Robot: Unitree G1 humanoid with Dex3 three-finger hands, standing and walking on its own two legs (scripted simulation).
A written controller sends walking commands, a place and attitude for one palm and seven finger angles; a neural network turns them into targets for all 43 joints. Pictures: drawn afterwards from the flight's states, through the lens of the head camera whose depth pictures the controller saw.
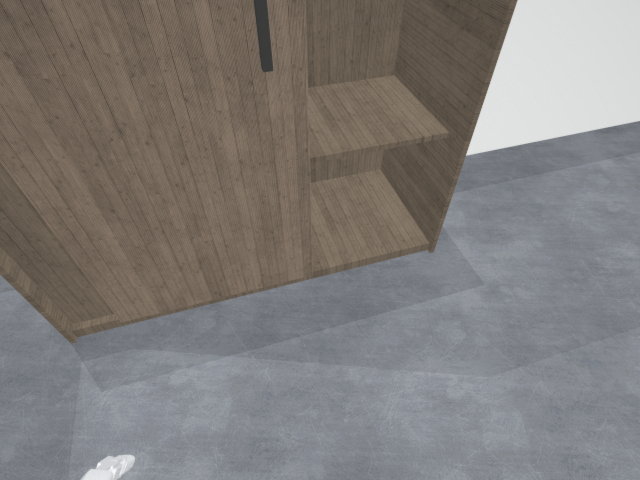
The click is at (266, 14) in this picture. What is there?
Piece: wardrobe's sliding door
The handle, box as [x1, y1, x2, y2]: [254, 0, 272, 71]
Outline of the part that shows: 254,0 261,67 263,71 272,70 272,61 266,0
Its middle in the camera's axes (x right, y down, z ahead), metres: -0.12 -0.48 +0.71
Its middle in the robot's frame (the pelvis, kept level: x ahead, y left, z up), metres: +0.88 +0.16 +0.27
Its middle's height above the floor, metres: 1.04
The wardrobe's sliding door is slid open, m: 0.51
